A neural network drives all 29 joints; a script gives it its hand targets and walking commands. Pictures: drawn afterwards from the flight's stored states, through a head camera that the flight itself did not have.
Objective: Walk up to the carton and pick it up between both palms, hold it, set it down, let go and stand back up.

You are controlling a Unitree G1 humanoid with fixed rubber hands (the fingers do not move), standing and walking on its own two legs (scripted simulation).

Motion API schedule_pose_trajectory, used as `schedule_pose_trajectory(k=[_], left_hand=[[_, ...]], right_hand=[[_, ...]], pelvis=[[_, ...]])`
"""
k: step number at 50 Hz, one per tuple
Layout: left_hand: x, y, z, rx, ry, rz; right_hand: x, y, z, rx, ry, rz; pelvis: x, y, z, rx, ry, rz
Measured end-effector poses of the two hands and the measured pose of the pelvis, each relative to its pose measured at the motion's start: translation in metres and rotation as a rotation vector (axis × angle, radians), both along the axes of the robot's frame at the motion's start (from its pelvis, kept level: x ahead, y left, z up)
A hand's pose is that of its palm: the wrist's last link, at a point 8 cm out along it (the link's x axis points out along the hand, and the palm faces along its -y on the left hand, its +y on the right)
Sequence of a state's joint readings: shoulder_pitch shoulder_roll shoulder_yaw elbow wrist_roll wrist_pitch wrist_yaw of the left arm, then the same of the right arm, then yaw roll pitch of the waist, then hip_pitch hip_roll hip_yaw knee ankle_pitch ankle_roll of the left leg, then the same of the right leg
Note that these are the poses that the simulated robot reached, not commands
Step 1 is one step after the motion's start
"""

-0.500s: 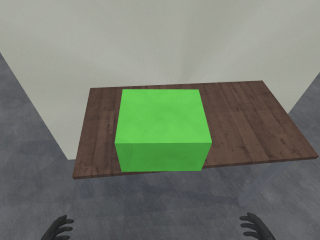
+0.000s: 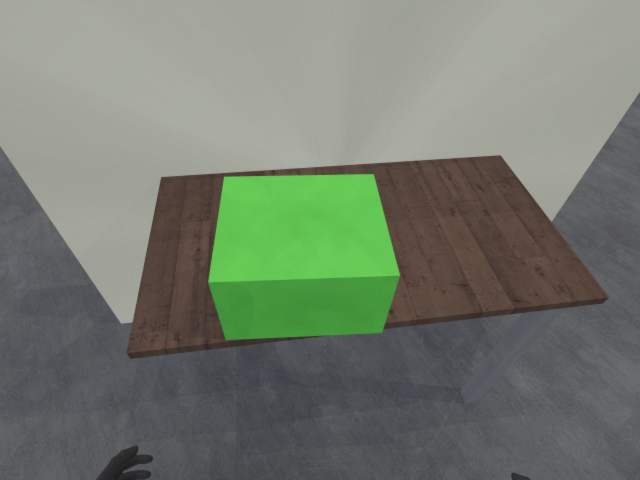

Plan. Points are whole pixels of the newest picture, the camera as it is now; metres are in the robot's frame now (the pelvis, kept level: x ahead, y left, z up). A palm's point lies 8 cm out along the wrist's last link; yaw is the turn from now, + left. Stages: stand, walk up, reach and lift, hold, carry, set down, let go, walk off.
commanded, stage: walk up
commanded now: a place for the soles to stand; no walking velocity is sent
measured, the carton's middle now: (302, 254) +0.49 +0.01 -0.05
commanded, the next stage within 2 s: none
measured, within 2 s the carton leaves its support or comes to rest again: neither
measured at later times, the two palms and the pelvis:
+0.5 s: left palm out of the picture +0.16 +0.27 -0.09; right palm out of the picture +0.15 -0.26 -0.07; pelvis +0.03 +0.01 +0.00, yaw +0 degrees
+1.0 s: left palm out of the picture +0.14 +0.27 -0.09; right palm out of the picture +0.10 -0.28 -0.09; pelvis +0.02 +0.00 +0.00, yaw -1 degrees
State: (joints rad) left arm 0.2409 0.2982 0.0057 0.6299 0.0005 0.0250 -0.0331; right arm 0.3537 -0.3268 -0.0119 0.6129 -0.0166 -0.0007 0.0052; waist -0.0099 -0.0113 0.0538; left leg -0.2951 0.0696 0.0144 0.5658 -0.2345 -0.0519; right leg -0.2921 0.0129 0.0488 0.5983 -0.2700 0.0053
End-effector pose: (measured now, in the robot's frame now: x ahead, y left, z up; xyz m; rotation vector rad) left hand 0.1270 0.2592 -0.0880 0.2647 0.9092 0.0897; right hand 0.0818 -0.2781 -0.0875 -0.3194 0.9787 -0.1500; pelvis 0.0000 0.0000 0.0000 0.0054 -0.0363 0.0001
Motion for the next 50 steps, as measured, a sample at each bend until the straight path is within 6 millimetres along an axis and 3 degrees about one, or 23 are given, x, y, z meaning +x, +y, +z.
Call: schedule_pose_trajectory(k=[5,16,27,44,50], left_hand=[[0.004,0.004,0.0,0.001,0.001,0.005],[0.024,0.013,0.003,0.003,-0.028,0.011],[0.031,0.013,0.003,0.004,-0.028,0.005],[0.025,0.009,0.007,0.006,-0.037,-0.004],[0.013,0.011,0.001,0.034,0.003,-0.008]], right_hand=[[0.006,0.005,0.001,0.003,-0.005,0.002],[0.047,0.022,0.008,0.014,-0.073,0.041],[0.067,0.021,0.013,0.009,-0.106,0.048],[0.047,0.016,0.008,0.012,-0.078,0.03],[0.023,-0.003,-0.002,-0.027,-0.023,-0.01]], pelvis=[[0.007,0.003,0.0,-0.002,0.004,0.0],[0.02,0.01,0.001,-0.003,0.008,0.0],[0.025,0.011,0.001,-0.003,0.001,-0.003],[0.016,0.008,0.001,-0.003,-0.007,-0.001],[0.024,0.0,-0.004,0.003,-0.002,-0.01]])
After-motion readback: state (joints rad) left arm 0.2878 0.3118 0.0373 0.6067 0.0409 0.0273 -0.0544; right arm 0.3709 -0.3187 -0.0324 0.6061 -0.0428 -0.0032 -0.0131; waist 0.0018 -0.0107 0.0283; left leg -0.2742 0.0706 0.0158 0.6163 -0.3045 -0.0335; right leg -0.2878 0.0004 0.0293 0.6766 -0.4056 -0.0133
